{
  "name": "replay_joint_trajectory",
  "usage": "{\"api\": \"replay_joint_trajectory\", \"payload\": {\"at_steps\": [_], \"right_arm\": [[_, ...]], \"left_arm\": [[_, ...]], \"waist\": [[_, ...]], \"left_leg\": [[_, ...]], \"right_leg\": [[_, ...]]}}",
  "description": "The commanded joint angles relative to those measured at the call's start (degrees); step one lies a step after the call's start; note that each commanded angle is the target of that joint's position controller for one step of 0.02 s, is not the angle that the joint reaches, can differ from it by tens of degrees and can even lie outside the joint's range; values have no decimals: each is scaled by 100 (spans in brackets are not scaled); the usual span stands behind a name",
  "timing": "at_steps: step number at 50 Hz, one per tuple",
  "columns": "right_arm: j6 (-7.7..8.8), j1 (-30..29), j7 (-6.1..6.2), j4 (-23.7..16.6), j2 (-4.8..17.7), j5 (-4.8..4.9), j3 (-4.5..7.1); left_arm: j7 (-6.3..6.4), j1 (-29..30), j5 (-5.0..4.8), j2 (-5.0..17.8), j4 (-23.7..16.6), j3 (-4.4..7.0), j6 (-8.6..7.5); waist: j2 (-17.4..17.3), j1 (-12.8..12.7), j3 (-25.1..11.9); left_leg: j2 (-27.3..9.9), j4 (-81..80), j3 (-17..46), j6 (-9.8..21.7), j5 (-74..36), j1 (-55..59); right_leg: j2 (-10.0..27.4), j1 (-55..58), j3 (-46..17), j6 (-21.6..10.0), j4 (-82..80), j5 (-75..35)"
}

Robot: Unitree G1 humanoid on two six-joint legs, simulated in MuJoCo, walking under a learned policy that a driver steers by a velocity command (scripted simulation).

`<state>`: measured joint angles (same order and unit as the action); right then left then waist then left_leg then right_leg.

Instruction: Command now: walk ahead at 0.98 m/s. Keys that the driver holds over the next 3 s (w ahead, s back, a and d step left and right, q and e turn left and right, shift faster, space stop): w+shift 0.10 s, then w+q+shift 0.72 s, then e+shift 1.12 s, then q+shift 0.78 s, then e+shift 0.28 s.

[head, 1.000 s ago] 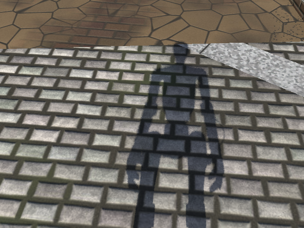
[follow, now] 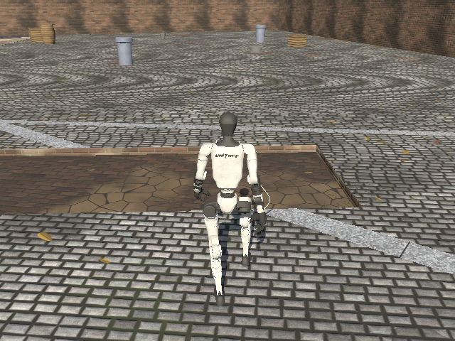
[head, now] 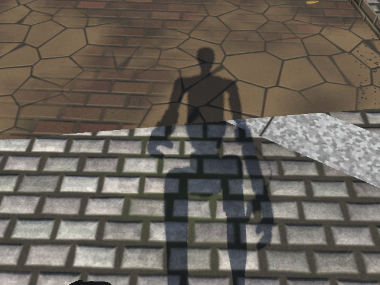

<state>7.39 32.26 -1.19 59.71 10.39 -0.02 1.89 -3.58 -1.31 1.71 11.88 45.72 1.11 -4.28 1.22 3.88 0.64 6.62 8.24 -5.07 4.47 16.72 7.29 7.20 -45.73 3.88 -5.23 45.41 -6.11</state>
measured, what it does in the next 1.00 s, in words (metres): walks ahead, turning left: right foot, then left foot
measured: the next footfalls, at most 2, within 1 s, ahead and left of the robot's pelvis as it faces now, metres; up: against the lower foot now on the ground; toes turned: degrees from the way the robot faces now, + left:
right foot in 0.14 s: +0.36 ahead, -0.08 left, +0.00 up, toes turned -3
left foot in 0.60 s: +0.76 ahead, +0.10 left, +0.00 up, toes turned +24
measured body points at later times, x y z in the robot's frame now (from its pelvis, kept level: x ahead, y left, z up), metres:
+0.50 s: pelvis +0.47 +0.00 -0.01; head +0.50 +0.01 +0.44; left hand +0.35 +0.22 -0.15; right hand +0.71 -0.19 -0.11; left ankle +0.66 +0.15 -0.67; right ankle +0.32 -0.08 -0.73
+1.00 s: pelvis +0.92 +0.14 -0.01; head +0.94 +0.17 +0.44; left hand +1.02 +0.44 -0.09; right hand +1.04 -0.12 -0.13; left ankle +0.73 +0.09 -0.72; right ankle +1.13 +0.14 -0.72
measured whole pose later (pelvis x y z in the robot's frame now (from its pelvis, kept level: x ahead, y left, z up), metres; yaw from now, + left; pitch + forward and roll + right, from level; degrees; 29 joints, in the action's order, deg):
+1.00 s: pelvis +0.92 +0.14 -0.01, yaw +35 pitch +1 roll +0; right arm 6.2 27.1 -2.2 51.7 16.2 -2.8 3.3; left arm -1.7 -0.1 2.5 13.3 37.7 -1.5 -5.6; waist 2.1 5.5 3.1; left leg 9.9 29.1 7.2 5.8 21.6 3.4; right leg 0.8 -32.7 0.7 -2.6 32.5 -11.3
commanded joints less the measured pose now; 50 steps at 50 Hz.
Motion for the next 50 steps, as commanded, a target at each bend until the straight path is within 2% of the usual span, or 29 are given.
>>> {"api": "replay_joint_trajectory", "payload": {"at_steps": [1,4,6,7,8,9,10,12,14,16,19,22,26,27,29,30,31,32,33,34,35,37,39,41,45,47,48,49,50], "right_arm": [[146,-63,80,-305,802,34,65],[42,36,190,-237,1164,-92,95],[-126,-191,295,-221,1402,-237,164],[-159,-487,290,-307,1343,-245,167],[-126,-267,170,-548,509,-141,2],[-55,298,114,-654,327,238,-31],[-66,-521,192,-767,813,184,60],[-136,-1063,117,-833,678,75,62],[-341,-946,-20,-902,384,-128,35],[-494,-1272,-106,-1110,267,-137,31],[-548,-2194,-181,-1520,259,-73,-15],[-504,-2820,-229,-1744,347,-38,-47],[-460,-2860,-294,-1788,632,-94,-31],[-482,-2477,-281,-1693,790,-86,19],[-533,-475,-185,-1149,1310,-88,267],[-546,593,-75,-845,1557,-45,447],[-585,30,42,-805,1644,72,529],[-615,-541,16,-1018,2078,-87,559],[-633,-548,84,-1175,2083,-193,603],[-612,-642,147,-1190,1561,-209,518],[-578,-858,157,-1177,1367,-181,454],[-384,-1067,191,-1256,1282,-68,386],[-241,-1186,182,-1357,1313,-13,350],[-171,-973,169,-1351,1338,3,359],[-181,-81,88,-983,1237,188,327],[-160,-72,79,-947,1221,67,287],[40,258,-288,-786,1193,-885,160],[-41,-1385,36,-1218,1875,20,526],[176,-1899,-366,-1620,1865,-717,269]], "left_arm": [[-13,741,-84,209,-458,-46,-61],[108,406,-67,517,-419,49,-68],[261,-1356,-74,921,51,238,-67],[369,-2457,5,1165,351,367,-55],[457,-2950,215,1658,411,500,-55],[327,-2632,238,1548,384,522,-71],[261,-2022,135,1061,369,464,-107],[227,-1540,120,532,456,346,-234],[265,-1687,37,293,693,254,-317],[257,-1791,-113,345,836,259,-395],[211,-1880,-78,385,871,234,-481],[264,-2232,-90,426,949,169,-506],[582,-2466,-123,987,880,193,-399],[677,-2370,-118,1196,807,246,-335],[740,-1721,-29,1515,546,371,-150],[683,-1292,9,1583,418,436,-54],[500,-962,42,907,204,293,-84],[470,-1545,42,359,-353,117,-218],[425,-1433,-59,475,-712,40,-362],[400,-1133,-12,831,-642,69,-447],[380,-975,51,871,-659,96,-434],[368,-945,277,761,-665,32,-178],[314,-769,303,632,-800,-32,36],[265,59,206,600,-1188,-98,55],[187,356,104,221,-1221,-240,-64],[236,185,58,386,-1129,-166,-94],[62,-283,85,724,-1078,-38,-71],[243,-2167,46,1167,-441,163,-105],[304,-3936,18,1706,285,296,-132]], "waist": [[-236,-206,942],[-654,-479,269],[-914,-1337,-691],[-831,-1864,-1148],[362,-1542,-1766],[1297,-975,-2315],[352,-922,-1311],[-431,-606,-206],[-112,-282,129],[-9,-154,361],[102,-243,725],[42,-355,868],[369,-125,480],[527,142,210],[685,1180,-710],[327,1710,-1007],[-980,1137,-340],[-1410,84,-660],[-1156,220,-1354],[71,135,-585],[548,-181,-123],[786,-574,278],[686,-666,401],[370,-408,656],[-73,275,272],[-522,253,-31],[-1113,-346,-458],[-1026,-1322,-877],[669,-2131,-885]], "left_leg": [[-1452,-921,386,369,-4016,-1076],[-1671,344,243,220,-7295,284],[-1826,2657,326,245,-7695,219],[-1637,4259,316,312,-6376,-752],[-923,6523,307,340,-2137,-2723],[-287,7914,965,346,839,-4359],[-800,7683,1087,499,9,-4766],[-1163,7079,1054,488,-512,-4440],[-1393,6837,1045,377,-577,-4145],[-1527,6753,931,288,-785,-4521],[-1433,5946,436,226,-1683,-4751],[-1090,4776,-243,353,-2331,-4685],[-422,3366,-910,611,-2427,-3697],[-244,3293,-938,670,-2197,-3206],[-48,3345,-593,968,-1476,-1220],[-246,2843,2,1274,-1132,-64],[-606,2656,879,1391,-1010,140],[-1412,2668,3165,2164,-2379,936],[-2137,1105,5052,2752,62,1560],[-2152,400,5138,2381,950,752],[-1969,311,4702,2077,836,-222],[-1476,342,3881,1870,-134,-1648],[-984,154,3164,1699,-375,-2618],[-663,178,2747,1550,-1581,-3036],[-376,603,1672,592,-4761,-2165],[-469,1034,1444,302,-5675,-1639],[-269,1788,1184,-217,-5680,-2982],[-683,2786,1317,-103,-6663,-1751],[-194,4715,1327,-946,-5223,-3235]], "right_leg": [[-417,1215,420,-150,-1046,-555],[-1075,1804,645,-348,-1348,384],[-1198,3555,286,-540,-1481,1111],[-755,4967,-133,-641,-1584,1534],[866,6558,-2045,-842,-1475,3297],[1819,7254,-4958,-1288,-2659,4400],[1399,6341,-4185,-930,-3097,4712],[1106,4622,-2659,-584,-3471,3219],[808,3780,-1621,-253,-3687,2582],[615,3629,-791,72,-3819,1919],[173,3294,442,424,-4021,364],[-84,3709,1150,607,-3921,-1696],[251,4757,1419,737,-3053,-4932],[399,4909,1398,730,-2484,-5641],[652,4497,1159,585,-88,-6096],[406,3685,1081,469,2162,-4379],[-734,2008,885,400,4196,1896],[-998,282,-9,572,5375,3597],[-928,-689,-872,569,5315,3413],[-576,-809,-991,516,4630,3000],[-392,-456,-962,552,4054,2752],[-114,261,-959,770,3323,2753],[56,761,-709,949,2388,2571],[34,1083,-461,1011,1159,1680],[-714,2215,298,453,-1058,-888],[-1052,2700,495,188,-1039,-1079],[-1279,4625,8,634,-458,-1277],[-1187,4460,50,91,-783,-715],[-866,6428,-145,-8,-1698,-1663]]}}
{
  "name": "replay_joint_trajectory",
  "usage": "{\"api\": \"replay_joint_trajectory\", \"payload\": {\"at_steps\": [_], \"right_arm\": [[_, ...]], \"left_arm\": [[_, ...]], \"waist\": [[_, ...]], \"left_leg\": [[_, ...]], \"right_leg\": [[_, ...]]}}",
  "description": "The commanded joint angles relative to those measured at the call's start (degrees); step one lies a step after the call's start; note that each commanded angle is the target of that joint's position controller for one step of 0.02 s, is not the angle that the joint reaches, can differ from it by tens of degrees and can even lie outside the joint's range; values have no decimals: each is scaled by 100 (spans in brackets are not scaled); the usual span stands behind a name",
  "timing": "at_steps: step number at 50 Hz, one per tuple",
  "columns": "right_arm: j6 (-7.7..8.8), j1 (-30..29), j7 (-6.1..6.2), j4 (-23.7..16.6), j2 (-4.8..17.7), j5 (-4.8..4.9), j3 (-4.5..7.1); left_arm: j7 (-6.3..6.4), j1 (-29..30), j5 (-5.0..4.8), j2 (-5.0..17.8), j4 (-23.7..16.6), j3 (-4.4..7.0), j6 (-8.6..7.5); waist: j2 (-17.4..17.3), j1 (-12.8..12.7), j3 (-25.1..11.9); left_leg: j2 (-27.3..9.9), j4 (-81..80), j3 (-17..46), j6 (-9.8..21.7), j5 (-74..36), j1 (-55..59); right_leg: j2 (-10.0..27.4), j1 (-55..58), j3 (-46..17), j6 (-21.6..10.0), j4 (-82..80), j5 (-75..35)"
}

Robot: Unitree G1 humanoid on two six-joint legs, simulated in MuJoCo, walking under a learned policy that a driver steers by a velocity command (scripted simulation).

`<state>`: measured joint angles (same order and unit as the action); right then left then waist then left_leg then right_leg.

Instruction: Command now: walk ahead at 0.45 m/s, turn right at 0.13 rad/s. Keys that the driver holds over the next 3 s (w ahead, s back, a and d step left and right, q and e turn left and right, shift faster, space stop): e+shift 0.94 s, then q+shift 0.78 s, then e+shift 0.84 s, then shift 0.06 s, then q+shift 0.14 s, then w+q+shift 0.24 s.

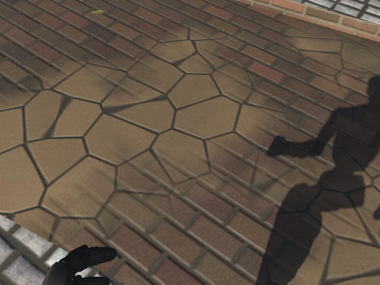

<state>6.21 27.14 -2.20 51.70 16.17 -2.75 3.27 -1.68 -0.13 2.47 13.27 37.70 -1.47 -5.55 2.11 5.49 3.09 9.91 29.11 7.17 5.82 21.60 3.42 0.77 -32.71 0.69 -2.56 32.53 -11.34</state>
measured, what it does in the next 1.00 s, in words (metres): walks ahead, turning right: left foot, then right foot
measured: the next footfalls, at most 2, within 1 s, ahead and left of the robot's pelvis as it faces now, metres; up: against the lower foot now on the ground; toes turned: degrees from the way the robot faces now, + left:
left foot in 0.36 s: +0.30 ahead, +0.09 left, +0.00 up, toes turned -18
right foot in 0.72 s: +0.18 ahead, -0.13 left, +0.00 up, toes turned -40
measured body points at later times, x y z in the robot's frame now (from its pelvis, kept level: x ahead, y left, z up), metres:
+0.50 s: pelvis +0.20 -0.01 +0.03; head +0.22 -0.01 +0.47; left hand +0.43 +0.20 -0.07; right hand +0.27 -0.33 -0.04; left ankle +0.26 +0.10 -0.72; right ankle +0.14 -0.12 -0.64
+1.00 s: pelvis +0.22 -0.07 +0.01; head +0.23 -0.09 +0.46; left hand +0.50 +0.03 -0.09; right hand +0.14 -0.38 -0.07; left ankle +0.34 +0.03 -0.66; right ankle +0.15 -0.11 -0.72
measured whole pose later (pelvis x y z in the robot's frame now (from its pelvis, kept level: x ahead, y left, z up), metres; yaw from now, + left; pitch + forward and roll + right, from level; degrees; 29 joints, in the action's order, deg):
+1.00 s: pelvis +0.22 -0.07 +0.01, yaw -48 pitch +1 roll +0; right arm 3.3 10.2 1.8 33.0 17.9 -3.4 0.6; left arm -4.0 -16.9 3.9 17.5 39.1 1.8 -6.8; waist -0.8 0.1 2.0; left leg 0.1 61.9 5.1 -7.0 16.1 -31.7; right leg -7.1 -14.9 -6.0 -4.9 33.4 18.6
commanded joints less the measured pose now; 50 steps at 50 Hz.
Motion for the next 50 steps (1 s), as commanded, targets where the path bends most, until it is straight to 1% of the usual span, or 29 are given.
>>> {"api": "replay_joint_trajectory", "payload": {"at_steps": [1,2,3,4,5,6,8,11,16,18,19,20,21,23,24,27,29,30,35,36,37,38,39,40,42,43,46,49,50], "right_arm": [[253,7,-500,-523,355,-437,39],[206,716,-537,-625,-85,-238,-173],[150,-829,-440,-1217,324,-43,-164],[81,-1048,-236,-1358,718,-105,-117],[3,-961,-5,-1411,797,-274,-71],[-37,-920,190,-1530,639,-395,-180],[-169,-588,332,-1494,568,-287,-275],[-423,-874,170,-1560,212,-84,-450],[-351,-1252,215,-1911,813,38,-162],[-210,-907,386,-1981,1206,228,14],[-153,-798,418,-2133,1664,250,168],[-130,-1126,371,-2181,1341,-38,136],[-72,-1359,407,-2215,1093,28,125],[-64,-1997,499,-2372,595,209,-41],[-29,-2125,590,-2429,576,156,-42],[-5,-2193,761,-2365,978,-13,147],[-2,-1891,800,-2291,1340,-70,283],[7,-1949,799,-2344,1471,-236,341],[40,-1953,670,-2169,1489,-170,400],[28,-1926,610,-2124,1353,-156,336],[39,-1489,528,-2334,737,-104,185],[181,-1383,494,-2707,375,-22,12],[176,-2462,491,-2813,619,275,54],[124,-2821,546,-2939,751,296,95],[7,-2360,577,-2666,1049,29,175],[-66,-2047,584,-2497,966,-86,102],[-210,-1398,511,-2253,829,-38,-23],[-337,-1022,359,-1942,866,-89,-63],[-335,-1265,325,-1879,881,-79,-65]], "left_arm": [[52,-4893,83,1353,1426,458,28],[-52,-4882,249,1175,1410,499,-40],[-110,-3617,123,1386,1201,558,-212],[-94,-2422,14,1100,955,479,-245],[-76,-1628,-31,752,795,369,-270],[-177,-1196,-4,688,643,302,-275],[-310,-828,-9,918,449,424,-399],[-319,-1037,39,1482,270,665,-455],[-285,-1429,-96,1370,-133,696,-222],[-329,-1754,-134,859,-124,509,-173],[-306,-2338,-48,100,-365,262,-215],[-250,-2178,93,669,-331,422,-174],[-151,-2119,127,1013,-209,540,-62],[-6,-2121,215,1085,-140,590,64],[-60,-1949,294,896,-241,503,64],[-410,-1402,46,507,-502,284,116],[-642,-1188,151,507,-617,252,167],[-704,-1336,130,617,-610,297,166],[-591,-1726,-55,1047,-529,587,71],[-510,-2063,-101,1215,-409,721,-4],[-269,-2474,-66,2091,-339,978,-153],[-220,-2334,86,2620,-592,1089,-266],[-243,-2760,302,1969,-184,999,-423],[-243,-2745,240,1613,-42,909,-472],[-268,-1882,-49,1236,-152,706,-310],[-268,-1465,-13,1241,-287,642,-193],[-253,-1158,154,1286,-411,569,-181],[-215,-1133,143,1328,-466,576,-262],[-105,-1598,123,1114,-323,531,-269]], "waist": [[1987,-1592,-2982],[-35,-1413,-3310],[-350,-1370,-1153],[-535,-1073,-1158],[-497,-634,-936],[145,-192,-846],[-38,99,-925],[-173,-155,-649],[227,-363,-606],[-158,-251,-1070],[-1539,-519,-2020],[-1280,-407,-1306],[-622,-470,-971],[-777,-733,-769],[-765,-699,-682],[-451,-539,-563],[-696,-279,-555],[-800,-325,-595],[-685,-540,-508],[-478,-687,-599],[1138,-624,-1295],[1009,-330,-1918],[240,-1085,-901],[456,-1103,-677],[303,-614,-586],[137,-316,-543],[154,-29,-728],[67,-211,-707],[46,-640,-636]], "left_leg": [[180,5917,-270,-1829,1673,-4022],[63,6471,722,-1649,1662,-5292],[-479,6379,537,-1697,1279,-6381],[-757,5756,292,-1346,1212,-5574],[-1114,4828,289,-1217,776,-4599],[-1418,4225,332,-1196,1200,-3678],[-1508,3321,-38,-1211,908,-2315],[-1111,1724,-635,-1237,-673,-1483],[-788,-17,-421,-785,-1292,-1284],[-1710,-722,139,262,-3376,-31],[-3440,-866,2030,2251,-5422,1506],[-4004,-1230,2485,2347,-4861,747],[-3585,-1341,1717,1836,-4110,201],[-2844,-1565,380,1139,-3515,-618],[-2706,-1572,-53,1010,-3702,-892],[-2337,-1549,-996,621,-3524,-889],[-2297,-1294,-1360,567,-3641,-1074],[-2530,-1092,-1282,534,-3924,-1157],[-3154,-74,-1253,58,-3188,-959],[-2965,581,-1429,-201,-2811,-1360],[-1917,2463,-2170,-913,-315,-2204],[-929,3172,-1280,-1340,2365,-3739],[-927,3443,-583,-1307,2278,-4566],[-1024,3899,-390,-1291,2143,-4878],[-1204,4061,-56,-1234,1431,-4489],[-1270,3868,35,-1208,796,-3885],[-975,3755,-201,-1239,-277,-2905],[-1099,3333,-271,-1292,-840,-2884],[-1336,3441,207,-1369,-1105,-3598]], "right_leg": [[1243,7581,-1569,-2032,585,-4944],[2343,8166,-3746,-2758,332,-4704],[2167,6318,-3462,-2293,-174,-3332],[1815,4828,-2881,-2215,-573,-3095],[1461,3140,-2725,-2230,-1230,-3160],[1433,1866,-2690,-2366,-1446,-3158],[801,645,-2177,-1980,-1854,-2302],[36,103,-1630,-1409,-1871,-1166],[226,1152,-2589,-1296,-993,376],[-81,919,-2530,-672,9,1034],[-1019,-348,-1511,-26,1224,3050],[-752,-1027,-1028,306,2388,4870],[-347,-754,-892,332,2996,4686],[-90,-132,-511,456,3525,3917],[-49,60,-298,528,3877,3727],[271,133,30,670,2981,3384],[311,678,410,672,2429,3240],[386,893,306,619,2600,2979],[284,1550,265,195,331,2517],[-21,2389,416,-57,-336,1464],[819,3765,-901,-1173,-706,-2683],[1800,4843,-2852,-2588,-379,-4275],[1812,4385,-2558,-2202,-365,-3911],[1620,4197,-2275,-1908,-341,-3233],[1411,3121,-2059,-1637,-430,-2509],[1286,2422,-1969,-1525,-566,-2208],[842,1499,-1909,-1523,-597,-2250],[816,1648,-1792,-1439,-375,-1631],[1166,2246,-2163,-1459,-190,-1158]]}}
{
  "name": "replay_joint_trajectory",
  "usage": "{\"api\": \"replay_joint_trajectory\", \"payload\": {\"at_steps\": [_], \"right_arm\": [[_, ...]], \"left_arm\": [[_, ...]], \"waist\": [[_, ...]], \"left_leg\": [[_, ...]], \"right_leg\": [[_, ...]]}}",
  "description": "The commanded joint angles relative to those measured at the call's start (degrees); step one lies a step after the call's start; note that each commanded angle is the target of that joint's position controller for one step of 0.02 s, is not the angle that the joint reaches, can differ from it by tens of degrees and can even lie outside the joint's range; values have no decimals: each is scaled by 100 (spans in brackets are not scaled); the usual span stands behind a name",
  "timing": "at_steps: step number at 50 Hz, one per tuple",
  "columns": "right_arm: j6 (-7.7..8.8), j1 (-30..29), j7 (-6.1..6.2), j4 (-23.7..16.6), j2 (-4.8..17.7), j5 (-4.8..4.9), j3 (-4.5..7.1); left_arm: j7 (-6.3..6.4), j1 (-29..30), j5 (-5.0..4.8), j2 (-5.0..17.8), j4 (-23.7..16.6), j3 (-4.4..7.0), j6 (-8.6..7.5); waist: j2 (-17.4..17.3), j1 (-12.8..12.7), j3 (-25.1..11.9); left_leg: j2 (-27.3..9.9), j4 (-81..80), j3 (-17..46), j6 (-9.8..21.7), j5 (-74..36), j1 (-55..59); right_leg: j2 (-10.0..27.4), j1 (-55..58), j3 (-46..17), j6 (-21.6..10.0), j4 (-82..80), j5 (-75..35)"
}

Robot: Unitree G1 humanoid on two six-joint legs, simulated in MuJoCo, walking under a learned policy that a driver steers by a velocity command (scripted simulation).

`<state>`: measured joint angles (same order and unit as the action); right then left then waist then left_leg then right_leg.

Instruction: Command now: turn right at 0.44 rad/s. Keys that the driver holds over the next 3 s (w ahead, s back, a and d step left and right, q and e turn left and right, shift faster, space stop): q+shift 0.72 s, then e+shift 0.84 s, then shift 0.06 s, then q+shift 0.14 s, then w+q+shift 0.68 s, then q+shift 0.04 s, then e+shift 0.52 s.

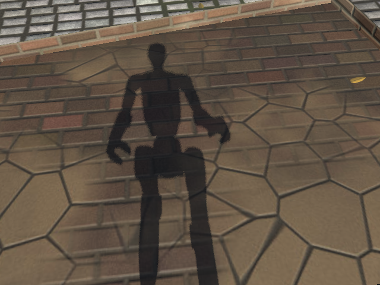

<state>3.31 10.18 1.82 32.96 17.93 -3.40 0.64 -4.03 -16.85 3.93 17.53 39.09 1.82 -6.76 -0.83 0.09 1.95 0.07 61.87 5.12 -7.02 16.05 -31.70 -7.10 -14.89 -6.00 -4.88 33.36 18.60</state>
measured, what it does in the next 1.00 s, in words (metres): goes down, turning left: left foot 0.11 m lower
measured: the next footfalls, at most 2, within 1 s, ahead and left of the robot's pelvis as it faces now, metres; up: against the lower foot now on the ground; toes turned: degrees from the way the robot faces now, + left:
left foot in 0.48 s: +0.12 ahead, +0.28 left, -0.11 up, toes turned +12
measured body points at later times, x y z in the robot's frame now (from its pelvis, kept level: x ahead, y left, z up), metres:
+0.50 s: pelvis +0.03 +0.13 -0.09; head +0.06 +0.15 +0.36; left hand -0.03 +0.43 -0.21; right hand +0.26 -0.08 -0.18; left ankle +0.09 +0.26 -0.82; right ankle -0.02 -0.07 -0.71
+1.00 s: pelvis +0.06 +0.16 -0.11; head +0.05 +0.18 +0.34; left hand +0.09 +0.45 -0.21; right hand +0.27 -0.02 -0.21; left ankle +0.08 +0.28 -0.84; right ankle +0.20 +0.05 -0.80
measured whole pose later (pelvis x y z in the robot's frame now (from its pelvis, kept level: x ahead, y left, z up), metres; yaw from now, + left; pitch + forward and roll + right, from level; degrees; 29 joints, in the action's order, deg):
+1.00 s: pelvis +0.06 +0.16 -0.11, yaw +24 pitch +0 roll -1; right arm -3.2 14.1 3.1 40.7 11.6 -0.9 0.8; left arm 2.4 -13.1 -1.5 13.0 36.8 1.1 1.9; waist 1.4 1.2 -1.5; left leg 6.8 30.7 9.8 2.6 9.8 -20.5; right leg 0.5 -30.2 -4.5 4.0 47.3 11.0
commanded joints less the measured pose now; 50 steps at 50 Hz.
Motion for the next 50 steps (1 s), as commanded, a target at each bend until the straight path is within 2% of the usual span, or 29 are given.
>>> {"api": "replay_joint_trajectory", "payload": {"at_steps": [1,5,8,10,11,12,14,15,16,17,19,21,23,24,25,26,27,28,29,30,32,34,38,41,42,43,45,48,50], "right_arm": [[-66,176,-107,-31,595,-62,151],[-33,2,-350,244,171,-190,24],[96,260,-559,439,67,-108,33],[208,110,-559,265,342,-33,125],[244,-290,-489,123,663,13,231],[285,-681,-410,-14,721,-69,262],[202,-776,-342,-16,124,-279,15],[129,-547,-387,177,-88,-304,-88],[28,-217,-450,395,-211,-297,-138],[-51,-237,-520,380,-311,-277,-131],[-58,-127,-684,423,-17,-123,-8],[17,374,-675,676,270,1,143],[207,1561,-490,1003,1010,57,596],[282,2115,-382,1080,1371,4,727],[361,1887,-418,597,1649,22,629],[385,1915,-583,624,1145,-59,543],[299,2389,-540,758,786,-62,445],[249,1887,-569,634,755,-79,414],[333,1050,-696,317,839,188,362],[374,606,-717,187,672,154,308],[478,17,-586,62,689,82,276],[536,323,-409,190,341,158,163],[397,1343,-264,499,395,109,278],[294,1611,-138,563,222,304,174],[-160,703,44,350,397,464,207],[-384,570,154,394,371,441,185],[-588,624,252,557,126,337,157],[-623,412,171,446,387,221,313],[-683,361,163,346,427,199,373]], "left_arm": [[222,-285,-119,555,-357,155,-107],[340,-484,-408,250,-267,-106,66],[288,-76,-458,502,-256,-157,124],[352,-67,-460,1076,-286,50,158],[459,-709,-499,1300,-188,190,183],[586,-1022,-429,1363,-75,256,192],[806,-1012,-313,803,77,88,87],[892,-671,-369,466,99,-50,75],[905,-162,-336,612,16,-27,111],[797,-44,-113,927,60,36,149],[701,67,-27,926,77,42,175],[691,-91,-55,815,308,-36,136],[569,-336,171,793,492,-45,87],[482,-333,131,264,397,-151,126],[418,-340,-31,-130,-243,-245,210],[533,407,-286,376,-500,-139,268],[609,821,-43,493,-237,-65,214],[606,253,54,564,-205,-21,182],[711,-155,-58,488,-452,-75,199],[740,-114,-72,477,-419,-135,284],[618,-588,-102,409,-319,-163,561],[653,-224,5,222,-595,-246,617],[686,141,-53,-3,-666,-323,624],[487,309,4,-224,-472,-366,696],[881,976,-471,165,-979,-45,679],[941,986,-481,-69,-1037,-156,664],[807,659,-511,-293,-772,-111,663],[648,788,-571,107,-777,124,811],[571,904,-584,214,-803,200,790]], "waist": [[345,-359,-485],[357,-599,-362],[437,-336,-369],[612,-412,-411],[669,-812,-500],[946,-1094,-342],[915,-1161,-61],[506,-929,48],[344,-730,176],[505,-618,206],[560,-439,326],[521,-261,341],[158,204,-211],[-763,366,-941],[-1372,75,-1866],[-1117,562,-1031],[-646,695,-632],[-564,122,-470],[-1183,-421,-461],[-800,-529,-96],[-433,-708,-530],[-486,-352,-440],[-268,267,-574],[-317,493,-337],[420,178,-644],[64,78,-934],[-684,145,-1020],[-1284,241,-313],[-1094,356,-158]], "left_leg": [[-524,75,512,-121,-582,-797],[-856,-853,225,-137,-1061,-1032],[-790,-1693,-248,-117,-1581,193],[-503,-1809,-484,-15,-1443,469],[-392,-1745,-482,93,-1038,-271],[-354,-1182,-273,153,-75,-1310],[-628,-604,436,316,301,-2460],[-818,-1891,317,304,-721,-2337],[-810,-2813,-11,335,-1987,-1158],[-559,-2591,-438,330,-2594,-67],[-528,-2661,-624,403,-2342,651],[-498,-3556,-820,660,-2752,1412],[-193,-3603,-931,1213,-2908,3303],[-697,-3453,-84,2018,-4328,4561],[-1802,-3519,2369,2911,-4475,5661],[-1913,-4108,3097,2573,-1934,4798],[-1354,-3653,1667,2106,-2675,4152],[-1099,-3684,1519,1781,-2102,3322],[-1464,-3880,2623,2460,-1833,2045],[-1493,-4232,3068,2661,-838,978],[-1157,-4546,2938,2418,-224,432],[-781,-4336,2880,2324,-154,1124],[-1051,-3673,3110,2365,-573,2430],[-748,-3912,2734,2159,825,1740],[-801,-3790,2741,1966,-1120,1499],[-659,-3787,2230,1761,-1550,1298],[-600,-4202,1618,1590,-633,974],[-839,-4712,1813,1910,703,842],[-985,-4597,2007,2079,659,1397]], "right_leg": [[2144,998,-1667,-1251,-97,-3774],[1854,716,-1633,-1079,458,-2965],[1522,-473,-1288,-859,694,-2544],[1743,-607,-1441,-1055,649,-2509],[1887,194,-1681,-1273,508,-2711],[2242,849,-1938,-1501,414,-2496],[2894,1143,-2916,-1745,355,-1852],[2596,932,-2356,-1296,386,-717],[2141,1,-1615,-865,538,656],[2049,-1011,-1226,-753,331,1516],[2044,-1483,-785,-564,256,1991],[2212,-1237,-587,-329,831,1532],[1786,-1272,181,208,2505,1015],[1064,-1838,944,714,4740,1965],[367,-3217,870,928,5989,2624],[315,-4276,248,910,6584,2099],[650,-3928,545,827,7359,2127],[890,-3896,495,764,7309,1572],[841,-3581,76,951,7007,1278],[819,-3392,56,968,7048,1133],[729,-2748,248,1064,7091,802],[861,-3556,-104,1191,6343,-35],[961,-5115,-29,1367,6798,199],[1193,-5057,372,1364,5712,-908],[1005,-3767,-122,1305,4649,-1136],[981,-2953,11,1276,3627,-1213],[879,-1622,147,1130,2269,-1583],[666,-1175,329,871,1393,-846],[577,-1296,415,656,760,-222]]}}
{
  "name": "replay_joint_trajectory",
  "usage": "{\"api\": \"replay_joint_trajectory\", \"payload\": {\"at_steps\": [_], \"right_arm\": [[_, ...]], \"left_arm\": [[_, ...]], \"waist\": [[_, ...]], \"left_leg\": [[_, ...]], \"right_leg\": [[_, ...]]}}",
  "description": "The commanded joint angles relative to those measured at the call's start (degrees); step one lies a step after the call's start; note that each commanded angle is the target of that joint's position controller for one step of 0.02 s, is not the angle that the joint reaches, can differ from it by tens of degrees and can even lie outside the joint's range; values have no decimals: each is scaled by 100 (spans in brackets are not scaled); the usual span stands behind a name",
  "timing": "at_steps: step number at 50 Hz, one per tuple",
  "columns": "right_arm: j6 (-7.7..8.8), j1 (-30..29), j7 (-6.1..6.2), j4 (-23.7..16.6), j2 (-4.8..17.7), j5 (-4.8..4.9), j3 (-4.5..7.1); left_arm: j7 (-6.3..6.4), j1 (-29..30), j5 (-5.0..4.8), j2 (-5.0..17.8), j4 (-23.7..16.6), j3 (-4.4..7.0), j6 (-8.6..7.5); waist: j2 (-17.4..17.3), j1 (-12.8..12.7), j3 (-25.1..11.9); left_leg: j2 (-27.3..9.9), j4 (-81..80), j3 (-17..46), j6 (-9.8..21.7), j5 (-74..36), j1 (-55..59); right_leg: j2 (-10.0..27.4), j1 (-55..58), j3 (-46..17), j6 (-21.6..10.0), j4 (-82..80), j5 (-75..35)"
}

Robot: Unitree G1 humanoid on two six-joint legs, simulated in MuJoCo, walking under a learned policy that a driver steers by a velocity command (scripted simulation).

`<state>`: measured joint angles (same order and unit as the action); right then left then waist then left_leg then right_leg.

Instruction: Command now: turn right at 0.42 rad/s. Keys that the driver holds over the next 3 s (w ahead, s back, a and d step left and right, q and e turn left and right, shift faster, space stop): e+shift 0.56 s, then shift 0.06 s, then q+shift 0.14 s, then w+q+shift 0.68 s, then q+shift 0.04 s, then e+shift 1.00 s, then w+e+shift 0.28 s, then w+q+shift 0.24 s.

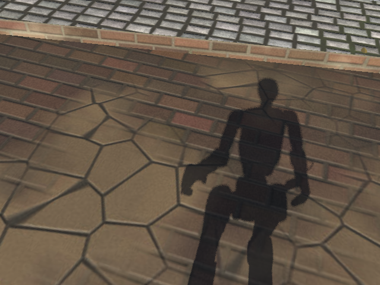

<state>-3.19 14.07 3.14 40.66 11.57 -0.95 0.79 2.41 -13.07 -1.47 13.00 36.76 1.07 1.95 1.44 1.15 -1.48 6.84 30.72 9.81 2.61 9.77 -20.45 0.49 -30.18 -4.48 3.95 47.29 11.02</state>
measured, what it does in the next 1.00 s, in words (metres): steps on the spot, turning right: right foot, then left foot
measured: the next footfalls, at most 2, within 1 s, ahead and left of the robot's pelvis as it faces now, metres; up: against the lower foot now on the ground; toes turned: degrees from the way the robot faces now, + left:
right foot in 0.08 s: +0.08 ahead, -0.14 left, +0.00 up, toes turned +0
left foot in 0.56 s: +0.15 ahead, +0.06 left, +0.00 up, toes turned -37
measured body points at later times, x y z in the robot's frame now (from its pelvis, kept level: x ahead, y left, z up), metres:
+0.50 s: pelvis +0.01 -0.01 +0.00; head +0.02 -0.05 +0.45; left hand +0.22 +0.24 -0.07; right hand +0.14 -0.32 -0.08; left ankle +0.15 +0.08 -0.70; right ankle +0.04 -0.14 -0.73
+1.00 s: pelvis +0.07 -0.03 +0.01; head +0.08 -0.01 +0.46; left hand +0.37 +0.08 -0.05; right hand -0.02 -0.29 -0.10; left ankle +0.12 +0.08 -0.73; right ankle +0.04 -0.17 -0.71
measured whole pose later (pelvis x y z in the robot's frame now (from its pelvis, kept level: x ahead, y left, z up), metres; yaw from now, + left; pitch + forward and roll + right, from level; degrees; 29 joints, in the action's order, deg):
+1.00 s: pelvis +0.07 -0.03 +0.01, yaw -23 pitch +2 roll -2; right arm -0.6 24.0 2.1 41.4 13.4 0.9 2.8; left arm 0.8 -6.5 -1.2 13.5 31.5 2.3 -3.6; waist 0.6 5.2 -2.4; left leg 4.5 27.3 14.4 2.4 14.6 -14.3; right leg -3.1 -21.2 -6.0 4.8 34.1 14.6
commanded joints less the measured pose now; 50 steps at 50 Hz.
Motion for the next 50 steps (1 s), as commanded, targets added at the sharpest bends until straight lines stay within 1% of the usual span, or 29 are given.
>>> {"api": "replay_joint_trajectory", "payload": {"at_steps": [1,4,5,6,7,8,11,13,16,20,23,26,27,28,29,30,31,32,33,35,37,38,39,40,41,44,47,49,50], "right_arm": [[-48,-55,52,-457,1070,-11,375],[-7,-77,86,-470,930,108,365],[37,-53,93,-441,801,121,378],[73,-472,88,-666,641,-14,372],[209,-1320,78,-1036,732,-28,437],[315,-1606,88,-1060,849,-26,511],[301,-1157,22,-756,835,-108,551],[236,-924,-82,-729,674,-146,521],[156,-1165,-105,-929,560,-89,457],[274,-1817,-191,-1116,663,2,463],[376,-1675,-262,-961,838,155,551],[415,-1056,-308,-675,949,245,682],[411,-652,-289,-526,964,266,735],[406,-161,-262,-415,995,228,752],[358,360,-299,-414,1482,-32,758],[406,390,-360,-331,1323,-170,728],[430,-22,-335,-385,1116,-135,655],[395,-328,-269,-430,964,-80,577],[331,-514,-203,-458,852,-44,483],[288,-709,-139,-407,761,-78,263],[272,-856,-164,-356,529,-16,38],[252,-893,-160,-431,589,45,6],[259,-581,-141,-386,742,106,61],[255,-113,-113,-318,1139,206,233],[296,218,-66,-289,1350,248,350],[402,732,53,-248,1308,239,445],[383,486,3,-393,1446,290,511],[370,249,-25,-540,1315,338,506],[294,302,-294,-375,1325,-167,552]], "left_arm": [[-122,484,-23,616,-531,297,-118],[-170,92,45,519,-391,376,-152],[-196,10,102,807,-388,491,-137],[-164,-759,123,1184,-338,628,-150],[-193,-1102,254,1609,-298,712,-196],[-114,-1274,385,1475,-311,670,-223],[126,-217,123,1441,-581,603,-43],[159,179,136,1439,-691,530,82],[189,116,101,1303,-700,428,157],[298,-215,48,1602,-607,582,202],[272,-90,89,1657,-700,638,206],[191,8,81,1468,-763,596,182],[140,-13,105,1253,-751,522,149],[52,-369,110,920,-605,437,132],[27,-455,46,290,-813,282,73],[43,141,-29,854,-1108,447,-137],[83,479,58,1234,-1072,562,-191],[146,481,177,1254,-948,575,-156],[181,277,276,1129,-779,542,-88],[134,-213,275,751,-641,398,-19],[78,-652,270,554,-488,300,44],[72,-459,306,564,-639,269,56],[49,-310,340,604,-787,258,22],[26,-8,317,687,-976,254,-47],[26,504,273,741,-1189,249,-156],[-35,1608,125,529,-1402,181,-524],[-162,1093,-69,574,-1066,343,-709],[-173,841,-175,682,-924,468,-786],[-175,417,282,499,-638,264,-547]], "waist": [[-1187,232,154],[-918,-41,-50],[-444,-131,17],[651,-453,-36],[1388,-775,255],[1059,-854,116],[524,-315,11],[394,-70,-105],[542,-141,-125],[968,-402,-249],[1382,-351,-244],[1459,-137,-83],[1182,62,-55],[504,210,-470],[-1206,204,-831],[-1518,371,-333],[-1391,229,266],[-1281,109,371],[-1041,-8,358],[-872,-371,327],[-622,-668,245],[-557,-662,315],[-538,-561,237],[-698,-335,269],[-840,-81,302],[-1017,442,132],[-1364,111,187],[-1378,-72,413],[-834,-224,326]], "left_leg": [[-1662,-1373,1534,1118,1250,446],[-1425,-740,1080,722,879,355],[-1095,-239,424,367,1002,-450],[-441,1356,-503,-182,1619,-1660],[58,2189,-420,-444,2478,-3414],[-41,3267,57,-545,2521,-3928],[-150,4312,-73,-662,1072,-3434],[-6,4937,-451,-729,454,-2577],[61,4449,-510,-806,63,-2404],[170,2205,-267,-904,12,-1905],[211,1132,-107,-826,263,-893],[-85,-219,-58,-663,116,921],[-313,-699,-164,-592,30,1808],[-892,-859,98,-374,547,2910],[-2624,-887,2051,486,1126,3713],[-2907,-1529,3131,939,1990,3055],[-2517,-1564,2568,903,2189,2441],[-2153,-1529,2072,775,2058,1875],[-1936,-1456,1673,706,1667,1318],[-1581,-1513,1230,820,833,-78],[-1337,-1475,901,880,535,-743],[-1245,-1438,934,941,478,-766],[-1219,-1502,1164,990,1168,-457],[-1271,-1650,1549,1072,1971,159],[-1384,-1785,1955,1139,2483,732],[-1570,-1831,2187,1083,2241,1380],[-1358,-1865,2100,948,2603,106],[-1310,-1702,2369,900,2615,-192],[-830,-1162,1880,719,2641,-400]], "right_leg": [[-249,393,325,-332,-1052,557],[-246,1363,182,-555,-1931,443],[-23,1945,-345,-707,-2003,216],[1100,2628,-2150,-1246,-2610,87],[1858,3268,-4008,-1972,-3279,526],[1873,3565,-4137,-2027,-3152,765],[1061,2378,-2731,-1403,-2909,506],[612,1270,-2280,-1283,-2856,207],[314,1094,-2349,-1278,-2773,532],[203,1715,-2843,-1213,-2785,1315],[286,1520,-3279,-1248,-2888,1582],[115,648,-3601,-1146,-2779,2038],[-135,-3,-3446,-995,-2365,2258],[-631,-614,-2703,-757,-1110,2761],[-1577,-2148,-1385,-486,828,3383],[-1120,-3145,-1447,-279,1483,2840],[-878,-3223,-1168,-194,2064,2214],[-808,-2938,-956,-160,2512,1761],[-915,-2625,-838,-125,3335,1381],[-1040,-1655,-609,-41,4650,718],[-759,-1063,-317,156,5062,181],[-555,-1093,-49,256,4936,9],[-344,-1340,71,324,4606,-209],[-241,-1873,175,354,4030,-206],[-56,-2251,42,363,3183,-265],[-84,-1527,-111,357,431,-114],[-626,856,138,223,-1039,503],[-447,1498,-78,24,-1802,62],[-575,2112,185,-168,-2414,890]]}}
